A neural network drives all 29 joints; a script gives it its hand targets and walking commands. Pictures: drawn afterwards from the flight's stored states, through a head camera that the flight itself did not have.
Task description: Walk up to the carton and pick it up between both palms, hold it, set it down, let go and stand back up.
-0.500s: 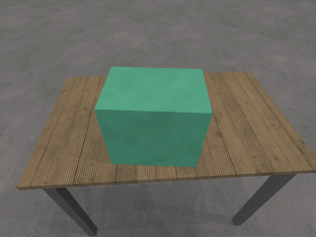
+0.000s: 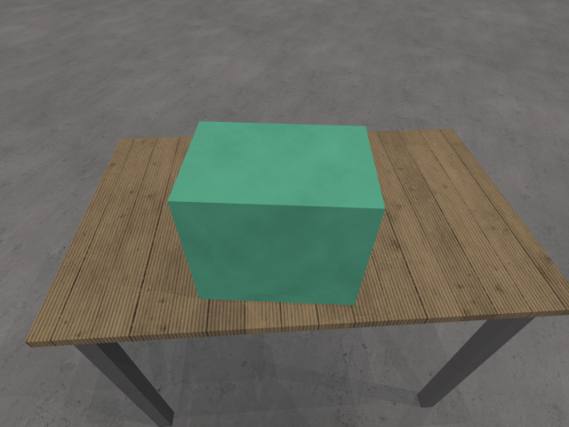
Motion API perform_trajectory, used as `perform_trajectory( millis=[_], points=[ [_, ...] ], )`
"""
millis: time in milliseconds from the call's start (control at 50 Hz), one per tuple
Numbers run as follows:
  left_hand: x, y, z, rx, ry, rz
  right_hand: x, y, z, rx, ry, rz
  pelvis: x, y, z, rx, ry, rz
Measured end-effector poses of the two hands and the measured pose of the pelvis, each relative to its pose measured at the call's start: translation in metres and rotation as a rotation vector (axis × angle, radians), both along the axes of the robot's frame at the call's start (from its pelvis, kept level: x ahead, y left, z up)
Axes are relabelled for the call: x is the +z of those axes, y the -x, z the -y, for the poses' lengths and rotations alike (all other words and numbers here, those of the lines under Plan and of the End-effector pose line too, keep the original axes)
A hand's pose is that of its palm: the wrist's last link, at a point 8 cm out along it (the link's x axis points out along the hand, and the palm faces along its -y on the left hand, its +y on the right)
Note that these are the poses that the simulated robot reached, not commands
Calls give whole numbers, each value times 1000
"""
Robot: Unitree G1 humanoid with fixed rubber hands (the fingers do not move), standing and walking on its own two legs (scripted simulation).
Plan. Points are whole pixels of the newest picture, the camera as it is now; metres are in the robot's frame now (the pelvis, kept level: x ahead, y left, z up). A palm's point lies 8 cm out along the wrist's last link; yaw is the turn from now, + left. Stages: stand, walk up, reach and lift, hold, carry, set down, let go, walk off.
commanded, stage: stand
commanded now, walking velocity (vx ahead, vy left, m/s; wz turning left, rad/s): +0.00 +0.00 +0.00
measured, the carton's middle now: (279, 216) +0.44 +0.02 +0.06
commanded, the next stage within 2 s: none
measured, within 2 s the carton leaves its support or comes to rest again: neither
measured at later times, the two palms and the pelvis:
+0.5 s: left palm out of the picture -0.02 +0.20 -0.15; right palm out of the picture -0.03 -0.20 -0.15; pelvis +0.01 +0.01 +0.00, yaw +0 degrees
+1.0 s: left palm out of the picture -0.01 +0.21 -0.15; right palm out of the picture -0.02 -0.19 -0.15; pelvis +0.02 +0.01 +0.00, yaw +0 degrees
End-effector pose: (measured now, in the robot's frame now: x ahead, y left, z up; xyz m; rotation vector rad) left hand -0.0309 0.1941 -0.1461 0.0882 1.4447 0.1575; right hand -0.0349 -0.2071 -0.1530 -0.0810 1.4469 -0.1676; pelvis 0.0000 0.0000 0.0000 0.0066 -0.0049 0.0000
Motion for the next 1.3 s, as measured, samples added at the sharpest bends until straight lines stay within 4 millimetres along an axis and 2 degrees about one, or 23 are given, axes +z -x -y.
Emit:
perform_trajectory(
  millis=[380, 660, 920, 1300],
  points=[
    [-3, -9, -3, -1, 7, -7, 3, 4, -5, -3, 4, -30, 0, -7, -3, 0, 4, 8],
    [-4, -7, -5, 1, 20, -32, 4, -7, -13, -4, 3, -11, 0, -10, -8, -1, 4, 6],
    [-3, -20, -13, -4, 4, -27, 3, -9, -16, -11, 2, -27, 0, -18, -11, -2, 3, 2],
    [-6, -32, -14, -3, 8, -35, 5, -28, -15, -1, 18, -6, 0, -28, -13, -2, 9, 6]
  ],
)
